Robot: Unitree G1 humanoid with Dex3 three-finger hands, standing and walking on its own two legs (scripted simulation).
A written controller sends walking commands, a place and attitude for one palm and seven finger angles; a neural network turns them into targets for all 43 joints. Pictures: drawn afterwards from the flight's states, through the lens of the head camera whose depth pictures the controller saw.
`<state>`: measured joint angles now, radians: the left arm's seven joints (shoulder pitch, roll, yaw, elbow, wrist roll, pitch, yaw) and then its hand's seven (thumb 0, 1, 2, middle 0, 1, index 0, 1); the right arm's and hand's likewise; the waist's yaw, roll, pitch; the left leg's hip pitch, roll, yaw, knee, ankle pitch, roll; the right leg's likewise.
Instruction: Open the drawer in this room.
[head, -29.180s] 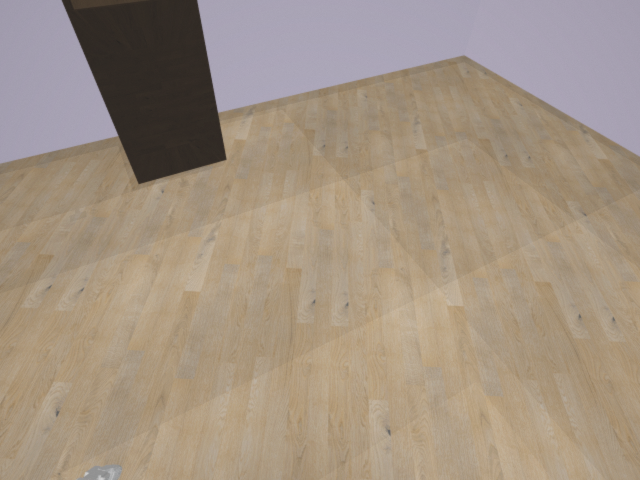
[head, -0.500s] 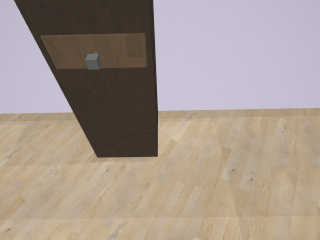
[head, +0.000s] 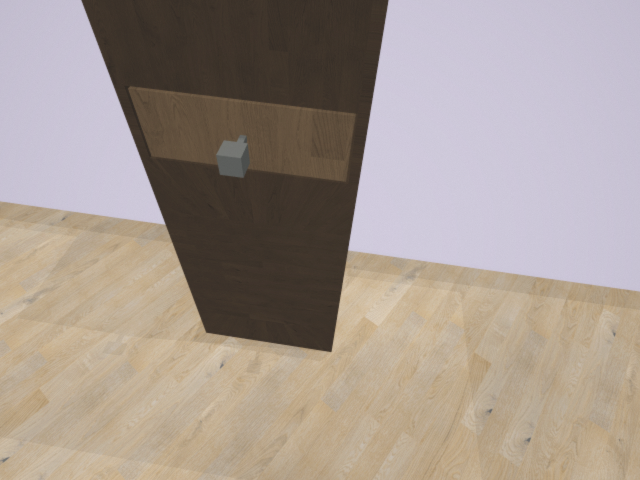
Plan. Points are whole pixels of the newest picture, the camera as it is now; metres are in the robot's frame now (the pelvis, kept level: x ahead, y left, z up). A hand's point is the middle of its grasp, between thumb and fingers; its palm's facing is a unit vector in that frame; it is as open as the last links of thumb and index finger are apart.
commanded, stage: come to a stop and stand still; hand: left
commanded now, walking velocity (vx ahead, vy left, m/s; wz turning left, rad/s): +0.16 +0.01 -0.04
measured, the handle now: (237, 151) +0.60 +0.22 +0.06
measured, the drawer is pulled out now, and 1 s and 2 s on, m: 0.00 0.00 0.00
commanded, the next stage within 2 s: look again from close up in 1.38 s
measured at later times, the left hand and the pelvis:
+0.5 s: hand (207, 466) +0.16 +0.18 -0.17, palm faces +0.00 -0.95 -0.30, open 7.4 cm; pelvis +0.08 -0.03 -0.01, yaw -1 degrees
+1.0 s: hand out of the picture +0.06 +0.21 -0.18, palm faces +0.08 -0.97 -0.22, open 7.4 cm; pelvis +0.05 +0.01 +0.00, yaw -1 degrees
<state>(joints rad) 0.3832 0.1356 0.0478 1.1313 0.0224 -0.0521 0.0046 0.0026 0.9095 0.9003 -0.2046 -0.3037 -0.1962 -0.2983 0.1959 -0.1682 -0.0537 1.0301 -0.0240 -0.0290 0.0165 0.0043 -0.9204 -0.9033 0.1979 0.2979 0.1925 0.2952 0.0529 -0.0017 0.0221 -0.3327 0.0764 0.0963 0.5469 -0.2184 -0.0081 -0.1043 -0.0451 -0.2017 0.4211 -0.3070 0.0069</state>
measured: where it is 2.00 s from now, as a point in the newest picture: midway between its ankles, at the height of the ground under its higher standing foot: outside the picture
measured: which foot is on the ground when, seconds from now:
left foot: up 0.00-0.00, down 0.02-0.46, up 0.48-0.94, down 0.96-1.00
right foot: down 0.00-0.02, up 0.04-0.42, down 0.44-1.00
